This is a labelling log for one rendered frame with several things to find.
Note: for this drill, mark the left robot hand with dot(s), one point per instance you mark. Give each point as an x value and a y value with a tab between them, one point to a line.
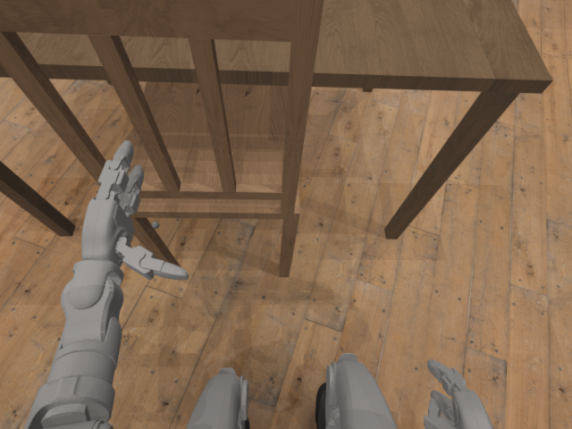
108	217

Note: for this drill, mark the right robot hand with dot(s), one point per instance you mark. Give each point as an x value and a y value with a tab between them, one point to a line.
464	411

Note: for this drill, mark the right robot shin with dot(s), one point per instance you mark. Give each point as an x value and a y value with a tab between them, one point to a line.
332	417

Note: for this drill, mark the table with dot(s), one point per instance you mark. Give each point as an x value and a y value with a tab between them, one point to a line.
454	45

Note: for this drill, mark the chair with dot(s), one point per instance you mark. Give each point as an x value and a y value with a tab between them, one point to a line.
208	150

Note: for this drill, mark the robot left forearm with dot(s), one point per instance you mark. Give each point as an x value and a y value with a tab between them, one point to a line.
79	386

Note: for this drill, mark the robot left thigh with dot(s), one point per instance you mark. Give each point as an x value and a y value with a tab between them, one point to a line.
222	404

